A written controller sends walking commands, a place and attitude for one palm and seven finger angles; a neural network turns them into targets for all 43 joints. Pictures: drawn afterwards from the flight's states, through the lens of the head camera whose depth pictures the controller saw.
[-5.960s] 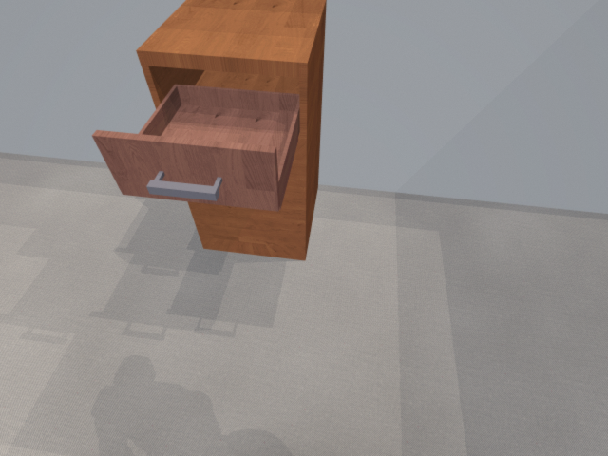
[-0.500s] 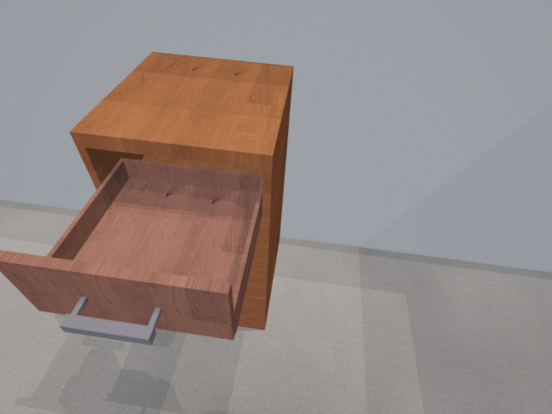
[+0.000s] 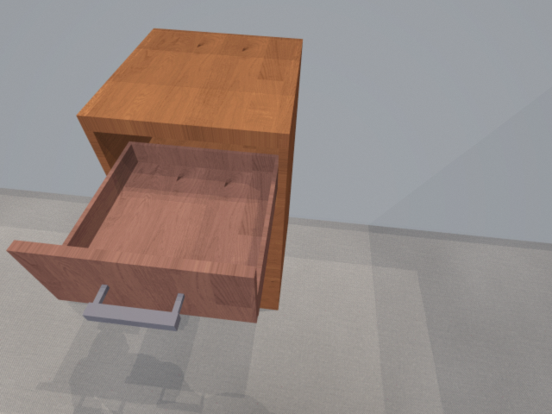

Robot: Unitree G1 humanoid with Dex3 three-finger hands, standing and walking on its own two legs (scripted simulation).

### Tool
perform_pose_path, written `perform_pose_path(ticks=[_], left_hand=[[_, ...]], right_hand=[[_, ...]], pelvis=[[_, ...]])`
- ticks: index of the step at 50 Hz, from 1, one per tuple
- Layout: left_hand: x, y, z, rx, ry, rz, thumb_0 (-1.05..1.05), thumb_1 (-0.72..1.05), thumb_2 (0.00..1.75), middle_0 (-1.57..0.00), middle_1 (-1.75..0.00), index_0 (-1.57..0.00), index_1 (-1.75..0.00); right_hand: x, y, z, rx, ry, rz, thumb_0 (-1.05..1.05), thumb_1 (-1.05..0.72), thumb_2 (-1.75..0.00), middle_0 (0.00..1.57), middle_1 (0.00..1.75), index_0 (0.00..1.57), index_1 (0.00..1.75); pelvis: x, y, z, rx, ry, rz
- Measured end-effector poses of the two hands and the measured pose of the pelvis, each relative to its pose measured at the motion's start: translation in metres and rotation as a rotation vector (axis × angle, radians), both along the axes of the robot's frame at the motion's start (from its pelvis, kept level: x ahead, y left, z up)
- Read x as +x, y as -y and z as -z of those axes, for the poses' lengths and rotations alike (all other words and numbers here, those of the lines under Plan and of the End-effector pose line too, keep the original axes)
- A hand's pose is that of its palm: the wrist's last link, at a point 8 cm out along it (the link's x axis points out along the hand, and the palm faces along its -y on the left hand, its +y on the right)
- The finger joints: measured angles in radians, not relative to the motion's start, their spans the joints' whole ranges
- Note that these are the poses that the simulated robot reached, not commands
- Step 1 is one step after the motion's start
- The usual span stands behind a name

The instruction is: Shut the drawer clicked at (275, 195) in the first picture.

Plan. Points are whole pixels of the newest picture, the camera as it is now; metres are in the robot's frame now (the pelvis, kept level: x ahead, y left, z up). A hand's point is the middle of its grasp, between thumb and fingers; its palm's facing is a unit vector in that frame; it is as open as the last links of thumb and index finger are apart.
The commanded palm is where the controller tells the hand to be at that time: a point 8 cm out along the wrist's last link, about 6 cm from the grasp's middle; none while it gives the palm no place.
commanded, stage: shuffle to correct the standing spot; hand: left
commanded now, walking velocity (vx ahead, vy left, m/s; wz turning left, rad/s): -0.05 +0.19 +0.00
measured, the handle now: (137, 305) +0.28 +0.26 -0.06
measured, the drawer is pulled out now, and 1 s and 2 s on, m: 0.30 0.30 0.30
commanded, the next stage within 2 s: come to a stop and stand still in 0.02 s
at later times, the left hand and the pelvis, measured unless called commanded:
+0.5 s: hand out of the picture -0.03 +0.25 -0.19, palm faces -0.03 -0.99 -0.14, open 7.4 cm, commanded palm none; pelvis -0.02 +0.08 +0.00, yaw -5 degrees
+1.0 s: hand out of the picture +0.03 +0.23 -0.16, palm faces -0.07 -0.97 -0.24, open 7.4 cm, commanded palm none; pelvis +0.00 +0.05 +0.00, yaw -4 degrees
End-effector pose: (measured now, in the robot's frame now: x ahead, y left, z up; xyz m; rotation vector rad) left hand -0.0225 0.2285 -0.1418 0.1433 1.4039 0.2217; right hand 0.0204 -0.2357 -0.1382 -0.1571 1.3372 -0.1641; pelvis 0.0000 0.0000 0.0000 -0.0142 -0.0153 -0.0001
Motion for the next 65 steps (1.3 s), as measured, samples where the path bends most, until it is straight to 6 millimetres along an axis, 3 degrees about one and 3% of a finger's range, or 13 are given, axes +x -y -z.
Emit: perform_pose_path(ticks=[5, 10, 13, 16, 19, 23, 31, 38, 41, 46, 56, 61, 65], left_hand=[[0.011, -0.033, 0.004, 0.029, 0.019, 0.02, 0.01, 0.91, 0.9, -0.2, -0.3, -0.2, -0.3], [0.018, -0.053, -0.006, 0.048, 0.033, 0.058, 0.01, 0.91, 0.9, -0.2, -0.3, -0.2, -0.3], [0.007, -0.062, -0.017, 0.053, 0.059, 0.041, 0.01, 0.91, 0.9, -0.2, -0.3, -0.2, -0.3], [-0.019, -0.071, -0.01, 0.063, 0.025, 0.023, 0.0, 0.91, 0.9, -0.2, -0.3, -0.2, -0.3], [-0.029, -0.076, 0.0, 0.019, -0.02, 0.03, 0.01, 0.91, 0.9, -0.2, -0.3, -0.2, -0.3], [-0.018, -0.076, 0.018, -0.066, -0.026, 0.076, 0.01, 0.91, 0.9, -0.2, -0.3, -0.2, -0.3], [0.027, -0.074, 0.001, -0.099, 0.071, 0.132, 0.02, 0.93, 0.9, -0.2, -0.3, -0.2, -0.3], [0.043, -0.072, -0.008, -0.047, 0.076, 0.178, 0.02, 0.93, 0.9, -0.2, -0.3, -0.2, -0.3], [0.044, -0.068, -0.012, -0.006, 0.067, 0.213, 0.01, 0.93, 0.9, -0.2, -0.3, -0.2, -0.3], [0.041, -0.057, -0.02, 0.028, 0.047, 0.196, 0.01, 0.92, 0.9, -0.2, -0.3, -0.2, -0.3], [0.057, -0.041, -0.008, -0.006, 0.089, 0.139, 0.02, 0.94, 0.9, -0.2, -0.3, -0.2, -0.3], [0.059, -0.046, -0.008, -0.014, 0.094, 0.142, 0.02, 0.94, 0.9, -0.2, -0.3, -0.2, -0.3], [0.058, -0.053, -0.011, -0.016, 0.102, 0.144, 0.02, 0.93, 0.9, -0.2, -0.3, -0.2, -0.3]], right_hand=[[-0.001, -0.016, 0.001, -0.015, 0.034, 0.008, 0.01, -0.91, -0.9, 0.2, 0.3, 0.2, 0.3], [-0.006, -0.038, -0.001, 0.007, 0.061, 0.043, 0.01, -0.91, -0.9, 0.2, 0.3, 0.2, 0.3], [-0.003, -0.05, 0.0, 0.021, 0.077, 0.043, 0.01, -0.91, -0.9, 0.2, 0.3, 0.2, 0.3], [0.001, -0.058, 0.003, 0.021, 0.092, 0.039, 0.01, -0.91, -0.9, 0.2, 0.3, 0.2, 0.3], [-0.004, -0.066, -0.007, 0.002, 0.116, 0.059, 0.01, -0.93, -0.9, 0.2, 0.3, 0.2, 0.3], [-0.028, -0.077, -0.011, -0.046, 0.113, 0.074, 0.0, -0.93, -0.9, 0.2, 0.3, 0.2, 0.3], [-0.101, -0.105, -0.024, -0.021, -0.086, 0.125, 0.01, -0.91, -0.9, 0.2, 0.3, 0.2, 0.3], [-0.123, -0.111, -0.01, 0.05, -0.158, 0.177, 0.01, -0.91, -0.9, 0.2, 0.3, 0.2, 0.3], [-0.114, -0.103, 0.006, 0.081, -0.149, 0.18, 0.01, -0.91, -0.9, 0.2, 0.3, 0.21, 0.3], [-0.072, -0.088, 0.016, 0.103, -0.078, 0.141, 0.01, -0.91, -0.9, 0.2, 0.3, 0.2, 0.3], [0.006, -0.046, -0.002, -0.011, 0.051, 0.068, 0.02, -0.93, -0.9, 0.2, 0.3, 0.2, 0.3], [0.031, -0.044, -0.011, -0.034, 0.111, 0.047, 0.01, -0.92, -0.9, 0.2, 0.3, 0.2, 0.3], [0.037, -0.052, -0.013, -0.025, 0.128, 0.031, 0.01, -0.91, -0.9, 0.2, 0.3, 0.2, 0.3]], pelvis=[[-0.009, -0.021, 0.005, 0.004, -0.001, 0.025], [-0.018, -0.037, -0.001, 0.024, -0.01, 0.065], [-0.019, -0.048, -0.005, 0.014, -0.01, 0.063], [-0.024, -0.057, 0.0, -0.001, 0.002, 0.055], [-0.022, -0.065, -0.001, -0.016, 0.011, 0.048], [-0.021, -0.078, 0.004, -0.001, 0.012, 0.073], [-0.023, -0.084, -0.014, 0.007, -0.012, 0.072], [-0.021, -0.075, -0.011, 0.031, -0.029, 0.079], [-0.022, -0.067, -0.004, 0.05, -0.052, 0.103], [-0.013, -0.058, -0.004, 0.018, -0.053, 0.084], [0.006, -0.047, -0.005, 0.017, -0.011, 0.07], [0.005, -0.052, -0.008, 0.014, 0.001, 0.072], [0.002, -0.058, -0.01, 0.012, 0.006, 0.072]])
